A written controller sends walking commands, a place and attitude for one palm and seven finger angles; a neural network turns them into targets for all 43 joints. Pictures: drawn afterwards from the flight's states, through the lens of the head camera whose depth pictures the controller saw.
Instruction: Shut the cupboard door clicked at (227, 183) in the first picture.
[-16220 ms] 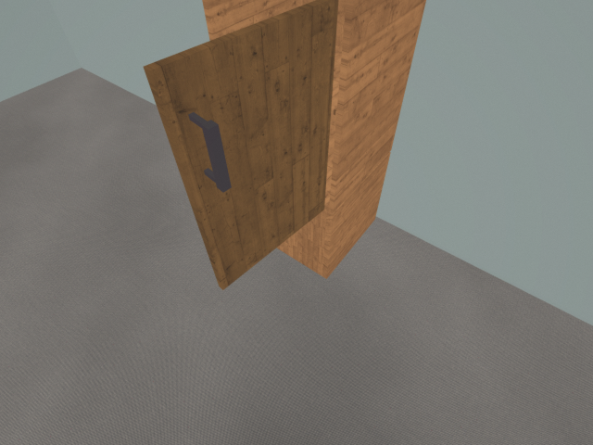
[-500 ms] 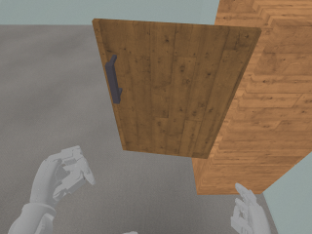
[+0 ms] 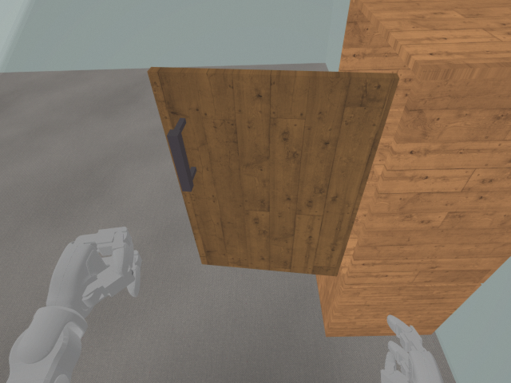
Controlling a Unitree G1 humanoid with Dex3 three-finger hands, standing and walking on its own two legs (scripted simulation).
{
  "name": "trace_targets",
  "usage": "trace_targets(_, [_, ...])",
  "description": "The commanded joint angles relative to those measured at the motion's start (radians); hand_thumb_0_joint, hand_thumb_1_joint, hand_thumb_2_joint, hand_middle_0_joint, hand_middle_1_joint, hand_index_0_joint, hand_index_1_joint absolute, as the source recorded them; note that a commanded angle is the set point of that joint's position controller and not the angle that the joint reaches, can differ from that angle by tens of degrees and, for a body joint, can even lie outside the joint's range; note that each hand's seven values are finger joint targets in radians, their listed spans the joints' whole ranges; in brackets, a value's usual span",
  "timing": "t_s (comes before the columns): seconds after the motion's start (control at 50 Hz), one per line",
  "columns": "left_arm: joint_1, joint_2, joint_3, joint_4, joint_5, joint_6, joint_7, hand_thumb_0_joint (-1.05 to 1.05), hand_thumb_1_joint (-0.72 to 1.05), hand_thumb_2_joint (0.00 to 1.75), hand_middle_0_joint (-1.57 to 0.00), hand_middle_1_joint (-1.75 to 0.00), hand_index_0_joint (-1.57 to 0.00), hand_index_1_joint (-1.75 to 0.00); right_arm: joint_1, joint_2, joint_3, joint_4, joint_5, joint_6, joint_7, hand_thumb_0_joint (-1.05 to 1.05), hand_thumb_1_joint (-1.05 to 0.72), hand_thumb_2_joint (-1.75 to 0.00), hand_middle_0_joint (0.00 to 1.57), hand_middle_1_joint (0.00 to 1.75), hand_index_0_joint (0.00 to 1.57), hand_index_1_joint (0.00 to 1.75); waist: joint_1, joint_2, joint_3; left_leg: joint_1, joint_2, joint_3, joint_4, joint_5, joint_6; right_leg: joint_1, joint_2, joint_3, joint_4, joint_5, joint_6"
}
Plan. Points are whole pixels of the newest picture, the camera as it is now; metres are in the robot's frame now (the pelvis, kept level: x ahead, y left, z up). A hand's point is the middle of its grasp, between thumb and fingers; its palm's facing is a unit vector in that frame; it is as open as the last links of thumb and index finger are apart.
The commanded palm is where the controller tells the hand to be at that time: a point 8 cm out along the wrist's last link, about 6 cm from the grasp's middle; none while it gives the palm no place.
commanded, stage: raise the hand and make a fist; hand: left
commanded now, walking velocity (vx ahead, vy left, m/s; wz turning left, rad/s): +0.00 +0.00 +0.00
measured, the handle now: (184, 155) +0.48 +0.18 +0.11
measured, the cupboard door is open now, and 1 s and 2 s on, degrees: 83 83 83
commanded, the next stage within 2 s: bring the fist close to the handle in 0.24 s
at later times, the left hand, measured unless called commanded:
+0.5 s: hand (137, 268) +0.24 +0.18 +0.11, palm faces +0.00 -1.00 -0.07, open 3.1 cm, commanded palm +0.22 +0.23 +0.12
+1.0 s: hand (162, 221) +0.32 +0.17 +0.12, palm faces -0.02 -1.00 -0.04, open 3.1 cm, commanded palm +0.30 +0.22 +0.12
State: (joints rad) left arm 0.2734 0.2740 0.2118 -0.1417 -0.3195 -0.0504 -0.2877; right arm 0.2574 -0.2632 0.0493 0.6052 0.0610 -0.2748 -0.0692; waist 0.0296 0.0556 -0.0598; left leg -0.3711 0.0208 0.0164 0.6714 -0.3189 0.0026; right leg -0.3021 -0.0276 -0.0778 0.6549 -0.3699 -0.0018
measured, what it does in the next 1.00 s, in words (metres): stands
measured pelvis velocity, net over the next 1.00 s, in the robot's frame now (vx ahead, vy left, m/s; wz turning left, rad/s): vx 0.01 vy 0.00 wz -0.02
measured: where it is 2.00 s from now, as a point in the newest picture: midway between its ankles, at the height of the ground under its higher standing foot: outside the picture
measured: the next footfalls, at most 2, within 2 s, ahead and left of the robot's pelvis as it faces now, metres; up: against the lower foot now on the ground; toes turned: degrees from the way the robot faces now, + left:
none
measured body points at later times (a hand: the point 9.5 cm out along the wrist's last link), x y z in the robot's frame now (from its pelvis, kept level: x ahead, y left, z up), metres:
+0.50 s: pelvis +0.00 -0.01 +0.00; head -0.01 -0.03 +0.45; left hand +0.23 +0.24 +0.12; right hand +0.18 -0.24 -0.07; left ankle +0.02 +0.12 -0.72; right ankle -0.02 -0.12 -0.72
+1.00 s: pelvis +0.01 +0.00 +0.00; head +0.01 -0.02 +0.45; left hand +0.31 +0.23 +0.12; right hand +0.17 -0.24 -0.08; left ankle +0.02 +0.12 -0.72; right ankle -0.02 -0.12 -0.72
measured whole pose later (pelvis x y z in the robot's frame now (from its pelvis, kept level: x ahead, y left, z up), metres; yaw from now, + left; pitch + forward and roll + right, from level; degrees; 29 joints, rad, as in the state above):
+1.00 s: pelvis +0.01 +0.00 +0.00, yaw -1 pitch +2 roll +0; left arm -0.05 0.26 0.18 0.14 -0.24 -0.07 -0.19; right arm 0.24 -0.25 0.04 0.65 0.06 -0.24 -0.06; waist 0.01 0.04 -0.05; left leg -0.36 0.02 0.04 0.64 -0.32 0.00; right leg -0.31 -0.03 -0.05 0.65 -0.37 0.00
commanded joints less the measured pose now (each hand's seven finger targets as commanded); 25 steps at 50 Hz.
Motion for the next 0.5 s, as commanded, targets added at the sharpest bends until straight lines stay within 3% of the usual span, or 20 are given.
trace_targets(0.0, [-0.136, 0.146, 0.085, -0.217, -0.006, -0.073, 0.012, 0.00, 0.90, 0.90, -1.30, -1.50, -1.30, -1.50, -0.118, -0.096, -0.046, -0.178, 0.002, -0.074, -0.004, 0.00, -0.90, -0.90, 0.20, 0.30, 0.20, 0.30, 0.007, -0.051, -0.084, 0.079, -0.029, -0.015, -0.099, 0.147, 0.026, -0.011, 0.025, 0.028, -0.121, 0.201, 0.000])
trace_targets(0.04, [-0.138, 0.149, 0.088, -0.241, 0.002, -0.092, 0.027, 0.00, 0.90, 0.90, -1.30, -1.50, -1.30, -1.50, -0.116, -0.094, -0.048, -0.178, 0.001, -0.079, -0.003, 0.00, -0.90, -0.90, 0.20, 0.30, 0.20, 0.30, 0.010, -0.025, -0.105, 0.094, -0.029, -0.013, -0.101, 0.154, 0.025, -0.008, 0.027, 0.023, -0.112, 0.205, -0.001])
trace_targets(0.06, [-0.142, 0.176, 0.107, -0.231, 0.002, -0.095, 0.032, 0.00, 0.90, 0.90, -1.30, -1.50, -1.30, -1.50, -0.113, -0.099, -0.046, -0.172, -0.004, -0.079, -0.003, 0.00, -0.90, -0.90, 0.20, 0.30, 0.20, 0.30, 0.011, -0.036, -0.083, 0.080, -0.029, -0.017, -0.097, 0.151, 0.026, -0.004, 0.025, 0.034, -0.119, 0.200, -0.003])
trace_targets(0.08, [-0.149, 0.147, 0.086, -0.242, 0.004, -0.104, 0.033, 0.00, 0.90, 0.90, -1.30, -1.50, -1.30, -1.50, -0.119, -0.092, -0.048, -0.173, -0.001, -0.082, -0.002, 0.00, -0.90, -0.90, 0.20, 0.30, 0.20, 0.30, 0.003, -0.039, -0.096, 0.090, -0.029, -0.012, -0.098, 0.150, 0.026, -0.007, 0.023, 0.032, -0.119, 0.197, 0.001])
trace_targets(0.14, [-0.142, 0.138, 0.073, -0.233, 0.010, -0.118, 0.036, 0.00, 0.90, 0.90, -1.30, -1.50, -1.30, -1.50, -0.115, -0.093, -0.049, -0.165, 0.001, -0.089, -0.001, 0.00, -0.90, -0.90, 0.20, 0.30, 0.20, 0.30, 0.000, -0.006, -0.091, 0.102, -0.028, -0.009, -0.098, 0.145, 0.025, -0.022, 0.026, 0.026, -0.117, 0.197, 0.001])
trace_targets(0.16, [-0.130, 0.165, 0.093, -0.211, 0.009, -0.114, 0.039, 0.00, 0.90, 0.90, -1.30, -1.50, -1.30, -1.50, -0.110, -0.100, -0.050, -0.160, -0.002, -0.088, -0.003, 0.00, -0.90, -0.90, 0.20, 0.30, 0.20, 0.30, -0.002, -0.044, -0.075, 0.083, -0.027, -0.013, -0.093, 0.138, 0.026, -0.018, 0.024, 0.036, -0.125, 0.187, 0.003])
trace_targets(0.18, [-0.132, 0.137, 0.073, -0.210, 0.008, -0.113, 0.032, 0.00, 0.90, 0.90, -1.30, -1.50, -1.30, -1.50, -0.119, -0.095, -0.049, -0.161, 0.000, -0.090, -0.002, 0.00, -0.90, -0.90, 0.20, 0.30, 0.20, 0.30, -0.002, -0.038, -0.074, 0.084, -0.028, -0.009, -0.095, 0.134, 0.027, -0.022, 0.020, 0.039, -0.128, 0.184, 0.005])
trace_targets(0.24, [-0.130, 0.137, 0.073, -0.202, 0.002, -0.108, 0.027, 0.00, 0.90, 0.90, -1.30, -1.50, -1.30, -1.50, -0.119, -0.097, -0.051, -0.158, 0.001, -0.095, -0.006, 0.00, -0.90, -0.90, 0.20, 0.30, 0.20, 0.30, -0.005, -0.050, -0.078, 0.084, -0.028, -0.008, -0.091, 0.124, 0.028, -0.028, 0.019, 0.042, -0.134, 0.169, 0.009])
trace_targets(0.26, [-0.125, 0.153, 0.084, -0.185, 0.001, -0.104, 0.027, 0.00, 0.90, 0.90, -1.30, -1.50, -1.30, -1.50, -0.117, -0.102, -0.050, -0.155, 0.001, -0.095, -0.006, 0.00, -0.90, -0.90, 0.20, 0.30, 0.20, 0.30, -0.003, -0.079, -0.063, 0.073, -0.026, -0.012, -0.089, 0.126, 0.028, -0.021, 0.019, 0.046, -0.137, 0.166, 0.008])
trace_targets(0.32, [-0.138, 0.141, 0.078, -0.206, 0.001, -0.109, 0.022, 0.00, 0.90, 0.90, -1.30, -1.50, -1.30, -1.50, -0.124, -0.096, -0.051, -0.157, 0.001, -0.099, -0.007, 0.00, -0.90, -0.90, 0.20, 0.30, 0.20, 0.30, -0.003, -0.047, -0.090, 0.091, -0.027, -0.009, -0.087, 0.145, 0.029, -0.022, 0.017, 0.039, -0.124, 0.200, 0.010])
trace_targets(0.36, [-0.178, 0.157, 0.082, -0.196, 0.005, -0.112, 0.029, 0.00, 0.90, 0.90, -1.30, -1.50, -1.30, -1.50, -0.119, -0.102, -0.049, -0.147, -0.002, -0.099, -0.008, 0.00, -0.90, -0.90, 0.20, 0.30, 0.20, 0.30, -0.010, -0.064, -0.073, 0.083, -0.026, -0.013, -0.085, 0.139, 0.028, -0.027, 0.019, 0.038, -0.124, 0.189, 0.010])
trace_targets(0.38, [-0.227, 0.137, 0.062, -0.192, 0.006, -0.114, 0.029, 0.00, 0.90, 0.90, -1.30, -1.50, -1.30, -1.50, -0.128, -0.097, -0.049, -0.143, 0.001, -0.101, -0.009, 0.00, -0.90, -0.90, 0.20, 0.30, 0.20, 0.30, -0.019, -0.041, -0.071, 0.091, -0.027, -0.011, -0.083, 0.127, 0.029, -0.046, 0.016, 0.046, -0.129, 0.175, 0.012])
trace_targets(0.4, [-0.262, 0.165, 0.083, -0.166, 0.007, -0.116, 0.033, 0.00, 0.90, 0.90, -1.30, -1.50, -1.30, -1.50, -0.121, -0.101, -0.050, -0.133, 0.001, -0.099, -0.012, 0.00, -0.90, -0.90, 0.20, 0.30, 0.20, 0.30, -0.023, -0.053, -0.062, 0.088, -0.025, -0.013, -0.084, 0.109, 0.028, -0.057, 0.018, 0.044, -0.133, 0.146, 0.013])
trace_targets(0.46, [-0.306, 0.184, 0.095, -0.113, 0.009, -0.118, 0.028, 0.00, 0.90, 0.90, -1.30, -1.50, -1.30, -1.50, -0.122, -0.107, -0.051, -0.122, 0.001, -0.096, -0.018, 0.00, -0.90, -0.90, 0.20, 0.30, 0.20, 0.30, -0.017, -0.066, -0.080, 0.090, -0.025, -0.016, -0.084, 0.118, 0.028, -0.043, 0.017, 0.049, -0.131, 0.147, 0.009])
trace_targets(0.48, [-0.320, 0.154, 0.069, -0.109, 0.012, -0.117, 0.022, 0.00, 0.90, 0.90, -1.30, -1.50, -1.30, -1.50, -0.128, -0.102, -0.050, -0.126, 0.001, -0.096, -0.016, 0.00, -0.90, -0.90, 0.20, 0.30, 0.20, 0.30, -0.018, -0.051, -0.097, 0.102, -0.026, -0.014, -0.087, 0.135, 0.029, -0.038, 0.016, 0.045, -0.122, 0.174, 0.008])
